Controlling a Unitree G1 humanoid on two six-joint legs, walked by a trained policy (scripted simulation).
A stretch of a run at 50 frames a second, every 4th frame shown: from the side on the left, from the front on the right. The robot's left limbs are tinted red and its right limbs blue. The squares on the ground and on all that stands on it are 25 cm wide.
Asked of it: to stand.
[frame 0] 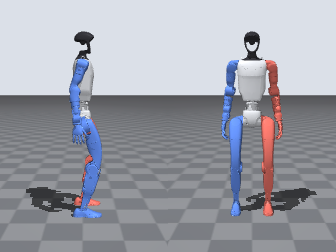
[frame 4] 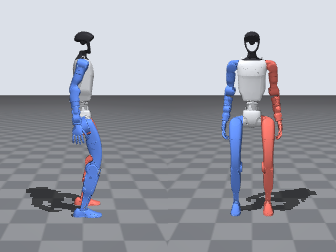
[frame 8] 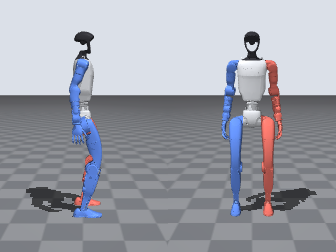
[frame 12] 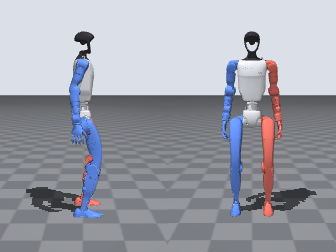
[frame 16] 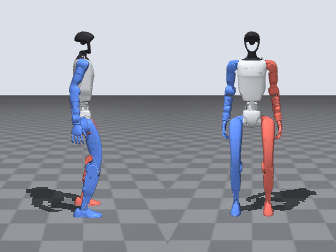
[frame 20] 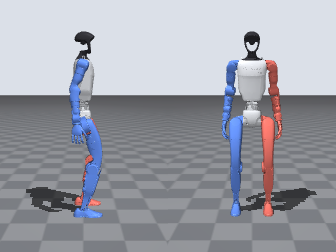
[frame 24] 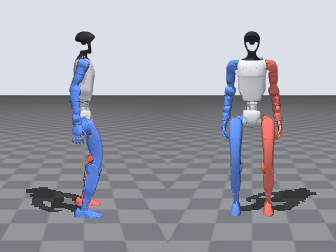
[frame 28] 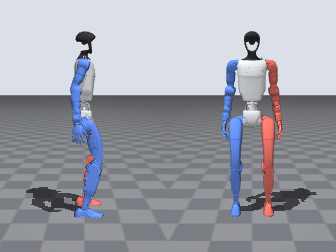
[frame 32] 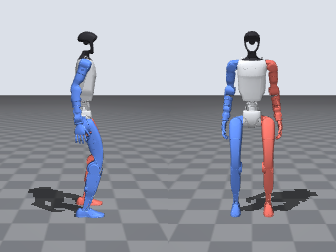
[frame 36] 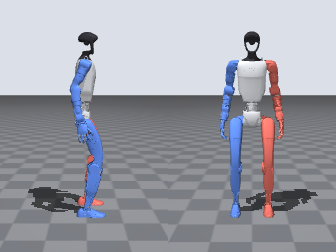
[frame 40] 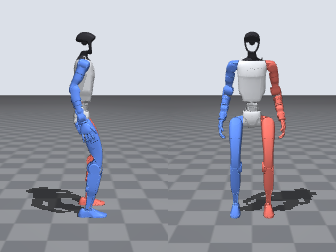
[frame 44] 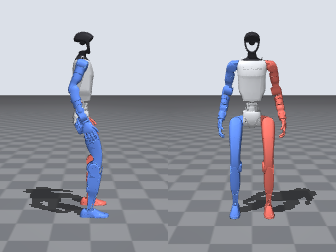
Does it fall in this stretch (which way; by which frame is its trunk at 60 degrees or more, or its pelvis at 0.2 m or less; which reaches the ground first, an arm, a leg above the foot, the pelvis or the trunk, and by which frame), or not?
no
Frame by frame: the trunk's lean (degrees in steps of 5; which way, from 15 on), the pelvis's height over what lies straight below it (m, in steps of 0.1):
0: 0, 0.8
4: 0, 0.8
8: 0, 0.8
12: 0, 0.8
16: 0, 0.8
20: 0, 0.8
24: 0, 0.8
28: 0, 0.8
32: 5, 0.8
36: 5, 0.8
40: 0, 0.8
44: 0, 0.8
